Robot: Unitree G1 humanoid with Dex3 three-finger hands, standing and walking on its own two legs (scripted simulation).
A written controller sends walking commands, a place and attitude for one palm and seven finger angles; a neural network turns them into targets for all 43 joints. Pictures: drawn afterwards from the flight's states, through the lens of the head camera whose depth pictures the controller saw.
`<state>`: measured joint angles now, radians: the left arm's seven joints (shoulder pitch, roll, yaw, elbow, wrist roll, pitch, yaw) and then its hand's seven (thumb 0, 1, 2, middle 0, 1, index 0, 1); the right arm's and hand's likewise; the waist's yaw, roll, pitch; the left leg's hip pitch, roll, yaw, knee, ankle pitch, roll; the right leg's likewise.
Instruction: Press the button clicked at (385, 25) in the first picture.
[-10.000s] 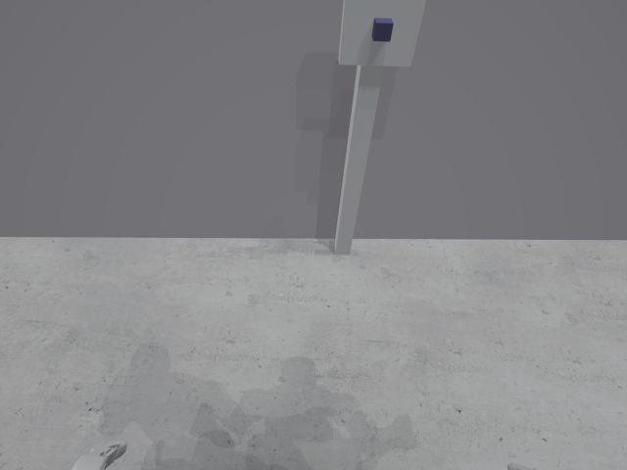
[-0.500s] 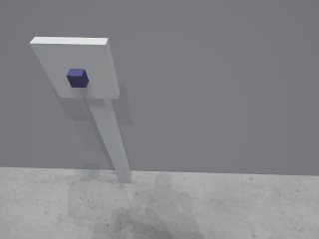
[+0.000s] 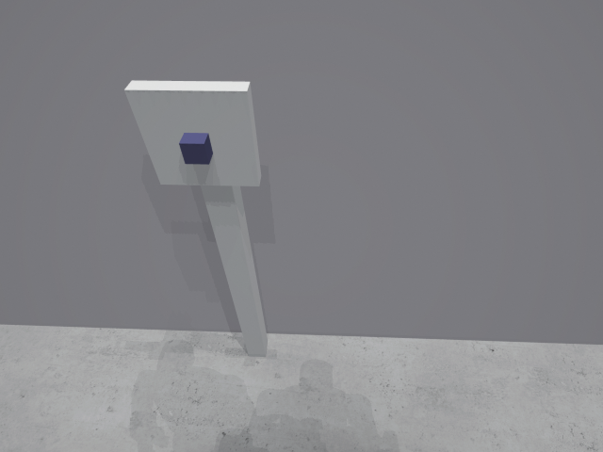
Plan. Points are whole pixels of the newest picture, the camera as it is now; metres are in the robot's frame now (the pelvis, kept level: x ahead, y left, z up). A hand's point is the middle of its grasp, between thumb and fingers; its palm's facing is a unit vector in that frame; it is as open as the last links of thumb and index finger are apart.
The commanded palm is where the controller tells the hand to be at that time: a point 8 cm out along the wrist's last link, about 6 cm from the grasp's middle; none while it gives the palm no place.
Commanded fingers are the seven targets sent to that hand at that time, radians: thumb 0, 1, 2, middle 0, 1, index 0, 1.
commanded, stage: come to a stop and stand still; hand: left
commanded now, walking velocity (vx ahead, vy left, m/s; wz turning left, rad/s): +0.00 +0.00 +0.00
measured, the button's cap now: (197, 147) +0.52 +0.20 +0.14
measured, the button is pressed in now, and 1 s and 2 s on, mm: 0 0 0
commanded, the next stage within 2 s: look again from close up in 1.46 s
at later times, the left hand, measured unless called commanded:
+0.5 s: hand out of the picture +0.01 +0.13 -0.16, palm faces +0.01 -0.98 -0.20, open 7.3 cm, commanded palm none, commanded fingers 0.00 0.90 0.90 -0.20 -0.30 -0.20 -0.30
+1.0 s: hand out of the picture +0.07 +0.12 -0.16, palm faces +0.04 -0.97 -0.23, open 7.3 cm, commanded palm none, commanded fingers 0.00 0.90 0.90 -0.20 -0.30 -0.20 -0.30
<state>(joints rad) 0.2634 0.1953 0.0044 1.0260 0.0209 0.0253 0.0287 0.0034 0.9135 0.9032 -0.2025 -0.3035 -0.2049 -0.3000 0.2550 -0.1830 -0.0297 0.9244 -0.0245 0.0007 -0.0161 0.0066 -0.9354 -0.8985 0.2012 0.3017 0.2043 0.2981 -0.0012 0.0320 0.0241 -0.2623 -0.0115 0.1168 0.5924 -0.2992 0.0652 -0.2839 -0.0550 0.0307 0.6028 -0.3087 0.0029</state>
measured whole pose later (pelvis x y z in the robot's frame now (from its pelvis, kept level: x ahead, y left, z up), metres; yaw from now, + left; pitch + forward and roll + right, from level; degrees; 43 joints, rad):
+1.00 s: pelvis +0.06 -0.06 +0.01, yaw +1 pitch +0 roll +1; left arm 0.24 0.16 0.00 1.12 0.01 -0.03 0.03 0.01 0.93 0.90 -0.20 -0.30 -0.20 -0.30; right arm 0.25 -0.16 -0.01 1.12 -0.02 -0.02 -0.03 0.01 -0.91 -0.90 0.20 0.30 0.20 0.30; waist 0.00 0.02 0.04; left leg -0.15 0.05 0.06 0.43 -0.28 -0.04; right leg -0.18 0.03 0.01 0.48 -0.30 -0.04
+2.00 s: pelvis +0.05 -0.07 +0.01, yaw +2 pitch -1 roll +0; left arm 0.28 0.15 0.01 1.12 0.01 -0.02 0.03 0.00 0.92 0.90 -0.20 -0.30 -0.20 -0.30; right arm 0.28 -0.13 0.00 1.15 -0.02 -0.02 -0.04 0.01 -0.91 -0.90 0.20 0.30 0.20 0.30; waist 0.00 0.00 0.05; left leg -0.13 0.06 0.05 0.41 -0.26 -0.04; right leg -0.15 0.04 0.00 0.44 -0.28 -0.05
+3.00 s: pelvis +0.01 -0.04 -0.04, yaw +4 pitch +7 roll -1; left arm 0.46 0.23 0.12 -0.21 -0.26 -0.12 -0.18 0.02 0.90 0.90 -1.14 -1.33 -1.15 -1.33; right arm 0.31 -0.17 0.05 0.53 0.04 -0.16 -0.06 0.02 -0.90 -0.90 0.21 0.30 0.21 0.30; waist -0.02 0.03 -0.08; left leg -0.60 0.03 0.00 0.92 -0.44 0.00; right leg -0.58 0.00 -0.03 0.89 -0.43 0.00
